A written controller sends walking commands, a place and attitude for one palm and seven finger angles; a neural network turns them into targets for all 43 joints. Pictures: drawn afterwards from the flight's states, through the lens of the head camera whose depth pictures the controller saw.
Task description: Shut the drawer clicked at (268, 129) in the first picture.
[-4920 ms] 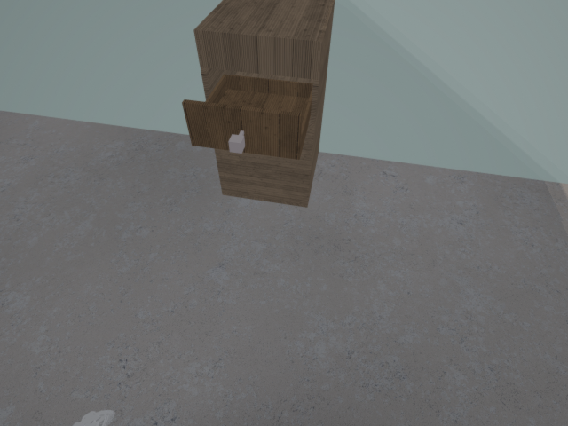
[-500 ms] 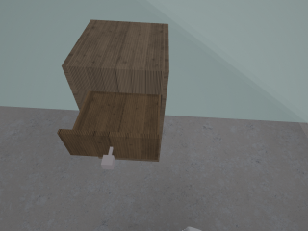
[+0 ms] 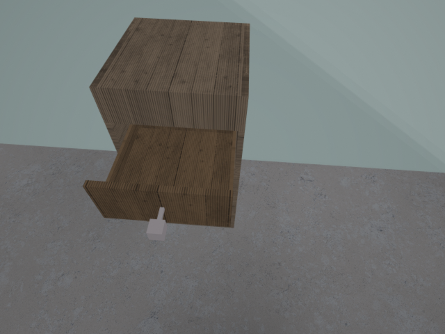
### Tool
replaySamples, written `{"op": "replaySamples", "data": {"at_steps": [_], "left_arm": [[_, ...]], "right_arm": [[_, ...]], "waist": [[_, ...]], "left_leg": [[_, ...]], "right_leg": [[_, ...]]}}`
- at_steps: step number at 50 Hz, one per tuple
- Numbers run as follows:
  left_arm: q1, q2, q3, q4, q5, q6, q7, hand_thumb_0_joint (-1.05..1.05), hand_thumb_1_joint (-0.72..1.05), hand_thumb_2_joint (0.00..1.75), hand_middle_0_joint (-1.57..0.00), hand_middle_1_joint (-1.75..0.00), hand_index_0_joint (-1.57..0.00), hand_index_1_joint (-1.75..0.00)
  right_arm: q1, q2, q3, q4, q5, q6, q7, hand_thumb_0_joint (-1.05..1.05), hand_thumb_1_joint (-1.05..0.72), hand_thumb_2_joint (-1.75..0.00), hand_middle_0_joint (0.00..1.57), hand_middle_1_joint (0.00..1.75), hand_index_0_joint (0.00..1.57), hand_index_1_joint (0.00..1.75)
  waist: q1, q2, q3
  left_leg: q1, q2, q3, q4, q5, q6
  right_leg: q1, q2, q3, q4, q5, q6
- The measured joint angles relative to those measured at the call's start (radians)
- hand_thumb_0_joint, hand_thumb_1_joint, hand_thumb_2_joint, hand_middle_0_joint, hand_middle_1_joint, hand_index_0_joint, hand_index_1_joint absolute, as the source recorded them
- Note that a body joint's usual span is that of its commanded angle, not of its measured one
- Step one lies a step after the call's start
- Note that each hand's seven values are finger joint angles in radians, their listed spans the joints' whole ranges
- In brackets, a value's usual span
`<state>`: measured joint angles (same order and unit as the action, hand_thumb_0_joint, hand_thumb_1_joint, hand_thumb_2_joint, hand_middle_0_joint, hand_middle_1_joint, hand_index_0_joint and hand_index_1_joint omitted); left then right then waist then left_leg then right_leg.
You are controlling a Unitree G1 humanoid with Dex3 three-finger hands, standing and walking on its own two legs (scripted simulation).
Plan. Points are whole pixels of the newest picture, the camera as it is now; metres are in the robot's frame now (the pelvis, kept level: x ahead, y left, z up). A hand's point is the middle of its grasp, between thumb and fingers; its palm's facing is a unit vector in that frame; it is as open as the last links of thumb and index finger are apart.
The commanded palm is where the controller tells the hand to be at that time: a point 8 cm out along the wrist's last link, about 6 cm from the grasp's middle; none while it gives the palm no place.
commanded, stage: come to a stop and stand still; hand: left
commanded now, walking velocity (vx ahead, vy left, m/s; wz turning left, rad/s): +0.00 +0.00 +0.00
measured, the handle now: (158, 222) +0.40 +0.20 -0.19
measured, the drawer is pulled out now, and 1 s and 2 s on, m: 0.24 0.24 0.24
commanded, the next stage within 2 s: look again from close up in 0.82 s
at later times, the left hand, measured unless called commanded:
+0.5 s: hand out of the picture -0.07 +0.17 -0.16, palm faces +0.03 -0.98 -0.19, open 7.4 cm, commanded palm none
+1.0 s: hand out of the picture -0.09 +0.16 -0.17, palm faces +0.00 -0.99 -0.17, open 7.4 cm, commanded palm none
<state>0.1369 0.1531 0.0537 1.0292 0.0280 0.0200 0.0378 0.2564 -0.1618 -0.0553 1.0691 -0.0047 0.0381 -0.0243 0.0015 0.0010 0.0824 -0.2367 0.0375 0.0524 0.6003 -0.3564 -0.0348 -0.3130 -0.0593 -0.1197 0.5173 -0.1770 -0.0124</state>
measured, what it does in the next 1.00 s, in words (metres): steps on the spot: left foot, then right foot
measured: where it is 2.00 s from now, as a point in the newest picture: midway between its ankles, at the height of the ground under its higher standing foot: outside the picture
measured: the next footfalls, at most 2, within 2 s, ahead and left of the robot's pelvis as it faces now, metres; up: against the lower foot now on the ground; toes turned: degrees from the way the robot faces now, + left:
left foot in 0.02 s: +0.05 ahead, +0.10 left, +0.00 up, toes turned +3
right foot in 0.30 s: -0.03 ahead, -0.09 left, +0.00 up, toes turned -4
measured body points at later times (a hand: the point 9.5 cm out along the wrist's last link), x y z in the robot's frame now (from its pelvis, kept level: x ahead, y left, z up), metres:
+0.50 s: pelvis -0.05 +0.01 +0.01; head -0.06 +0.00 +0.46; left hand -0.07 +0.23 -0.15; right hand -0.03 -0.22 -0.15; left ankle -0.01 +0.12 -0.73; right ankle -0.07 -0.09 -0.73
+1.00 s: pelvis -0.07 +0.00 +0.00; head -0.06 +0.00 +0.45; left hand -0.09 +0.21 -0.16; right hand -0.12 -0.20 -0.16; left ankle -0.01 +0.12 -0.73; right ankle -0.07 -0.09 -0.73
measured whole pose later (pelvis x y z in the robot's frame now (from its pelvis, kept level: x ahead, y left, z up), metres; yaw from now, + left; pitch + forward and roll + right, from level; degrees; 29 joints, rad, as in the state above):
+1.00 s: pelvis -0.07 +0.00 +0.00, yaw +0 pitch -1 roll -1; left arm 0.34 0.10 -0.01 1.12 0.02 -0.03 0.04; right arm 0.36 -0.12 0.00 1.13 -0.02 0.01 -0.01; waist -0.02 0.04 0.04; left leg -0.31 0.05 0.04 0.52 -0.20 0.00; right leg -0.19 0.04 -0.08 0.46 -0.25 -0.04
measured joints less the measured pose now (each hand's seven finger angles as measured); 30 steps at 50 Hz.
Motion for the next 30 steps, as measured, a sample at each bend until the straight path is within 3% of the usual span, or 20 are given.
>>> {"op": "replaySamples", "data": {"at_steps": [2,4,8,10,13,16,21,30], "left_arm": [[0.012,0.016,0.004,0.011,-0.005,0.013,-0.003,0.0,0.91,0.9,-0.2,-0.3,-0.2,-0.3],[0.029,0.029,0.007,0.024,-0.007,0.027,-0.005,0.0,0.91,0.9,-0.2,-0.3,-0.2,-0.3],[0.068,0.04,0.005,0.044,-0.002,0.034,-0.01,0.0,0.91,0.9,-0.2,-0.3,-0.2,-0.3],[0.089,0.038,0.0,0.055,-0.002,0.028,-0.011,0.0,0.91,0.9,-0.19,-0.3,-0.2,-0.3],[0.12,0.031,-0.012,0.075,-0.006,0.02,-0.01,0.0,0.91,0.9,-0.19,-0.3,-0.2,-0.3],[0.142,0.021,-0.023,0.101,-0.008,0.004,-0.004,0.0,0.91,0.9,-0.19,-0.3,-0.2,-0.3],[0.167,-0.016,-0.048,0.131,-0.012,-0.015,-0.005,0.0,0.91,0.9,-0.19,-0.3,-0.2,-0.3],[0.173,-0.032,-0.058,0.128,-0.014,-0.018,-0.008,0.0,0.91,0.9,-0.2,-0.3,-0.2,-0.3]], "right_arm": [[-0.002,0.004,0.001,-0.005,-0.004,-0.014,-0.001,0.01,-0.91,-0.89,0.2,0.3,0.19,0.3],[0.006,0.013,0.008,-0.009,-0.01,-0.017,-0.002,0.01,-0.91,-0.89,0.2,0.3,0.19,0.3],[0.005,0.031,0.025,-0.005,-0.013,-0.018,-0.009,0.01,-0.91,-0.89,0.2,0.3,0.19,0.3],[-0.007,0.029,0.027,0.002,-0.015,-0.016,-0.017,0.01,-0.93,-0.89,0.2,0.3,0.2,0.3],[-0.025,0.017,0.026,0.006,-0.012,-0.024,-0.015,0.02,-0.94,-0.89,0.2,0.3,0.2,0.3],[-0.04,0.009,0.028,0.011,-0.003,-0.034,-0.01,0.01,-0.94,-0.89,0.2,0.3,0.2,0.3],[-0.043,-0.014,0.028,0.033,0.003,-0.033,-0.005,0.01,-0.94,-0.89,0.2,0.3,0.2,0.3],[0.015,0.011,0.049,0.08,-0.003,-0.016,0.004,0.01,-0.92,-0.89,0.2,0.3,0.2,0.3]], "waist": [[0.002,-0.028,-0.003],[0.008,-0.047,-0.017],[0.019,-0.051,-0.047],[0.026,-0.047,-0.052],[0.029,-0.04,-0.052],[0.028,-0.032,-0.049],[0.005,0.024,-0.045],[-0.003,0.001,-0.063]], "left_leg": [[0.02,-0.016,0.013,-0.054,0.076,0.027],[0.027,-0.028,0.023,-0.073,0.078,0.049],[0.04,-0.042,0.027,-0.154,0.123,0.067],[0.042,-0.049,0.033,-0.182,0.146,0.072],[0.035,-0.06,0.047,-0.201,0.165,0.074],[0.013,-0.063,0.059,-0.176,0.163,0.068],[0.034,-0.034,0.036,-0.206,0.196,0.053],[0.04,-0.014,0.019,-0.225,0.229,0.036]], "right_leg": [[-0.018,-0.015,0.018,0.032,-0.013,0.013],[-0.029,-0.011,0.048,0.076,-0.103,0.017],[-0.041,0.013,0.093,0.241,-0.196,0.016],[-0.017,0.015,0.1,0.257,-0.211,0.021],[0.054,0.009,0.095,0.161,-0.222,0.031],[0.137,0.011,0.099,-0.018,-0.141,0.023],[0.174,0.044,0.076,-0.078,-0.093,0.001],[0.185,0.067,0.06,-0.101,-0.063,-0.018]]}}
